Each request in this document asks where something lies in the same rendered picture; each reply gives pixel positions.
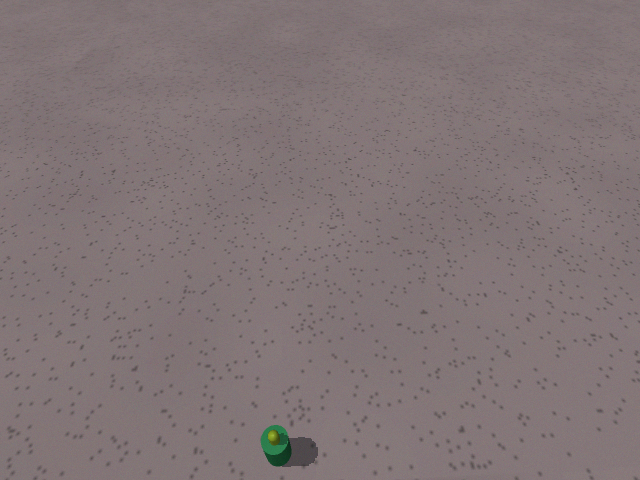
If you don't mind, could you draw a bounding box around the bottle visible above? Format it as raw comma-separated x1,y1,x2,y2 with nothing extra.
261,425,292,467

